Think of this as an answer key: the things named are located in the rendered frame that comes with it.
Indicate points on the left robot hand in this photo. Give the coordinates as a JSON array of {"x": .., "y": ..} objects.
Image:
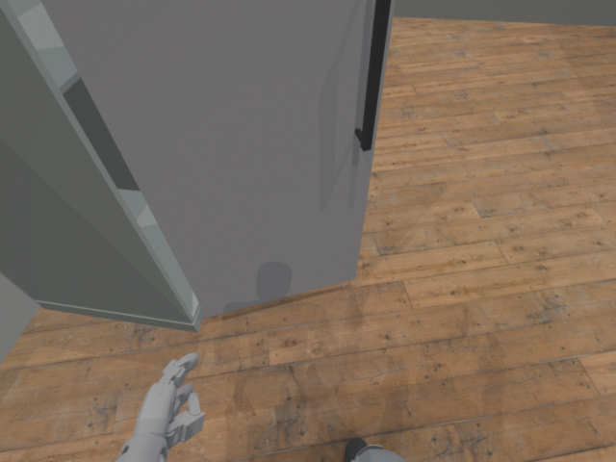
[{"x": 161, "y": 405}]

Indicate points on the handle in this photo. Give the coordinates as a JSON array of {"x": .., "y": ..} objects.
[{"x": 379, "y": 32}]

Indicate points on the right robot shin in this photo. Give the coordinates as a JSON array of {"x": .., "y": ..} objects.
[{"x": 369, "y": 447}]

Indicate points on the fridge door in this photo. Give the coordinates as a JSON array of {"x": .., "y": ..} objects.
[{"x": 237, "y": 121}]

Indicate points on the left robot forearm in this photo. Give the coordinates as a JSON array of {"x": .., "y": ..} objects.
[{"x": 146, "y": 447}]

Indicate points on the robot right foot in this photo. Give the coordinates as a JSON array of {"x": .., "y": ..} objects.
[{"x": 353, "y": 447}]

